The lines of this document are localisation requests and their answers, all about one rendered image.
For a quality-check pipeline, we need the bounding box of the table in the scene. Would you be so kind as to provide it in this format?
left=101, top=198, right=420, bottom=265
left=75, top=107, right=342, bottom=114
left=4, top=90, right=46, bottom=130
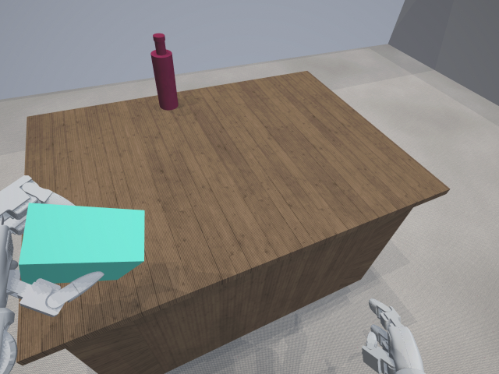
left=16, top=71, right=450, bottom=374

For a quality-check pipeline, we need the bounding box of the left robot forearm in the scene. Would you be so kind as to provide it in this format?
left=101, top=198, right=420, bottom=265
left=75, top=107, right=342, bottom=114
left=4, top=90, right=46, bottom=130
left=0, top=308, right=17, bottom=374

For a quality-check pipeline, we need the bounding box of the robot left hand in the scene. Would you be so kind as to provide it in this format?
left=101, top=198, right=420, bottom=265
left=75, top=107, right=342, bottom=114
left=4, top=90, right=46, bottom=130
left=0, top=175, right=104, bottom=317

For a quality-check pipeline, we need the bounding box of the sponge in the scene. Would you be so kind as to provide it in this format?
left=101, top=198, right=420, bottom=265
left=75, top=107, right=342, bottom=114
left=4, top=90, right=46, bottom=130
left=19, top=203, right=144, bottom=284

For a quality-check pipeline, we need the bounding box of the robot right hand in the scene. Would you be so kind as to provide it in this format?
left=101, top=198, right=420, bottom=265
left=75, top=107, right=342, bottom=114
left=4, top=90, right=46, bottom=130
left=362, top=298, right=424, bottom=374

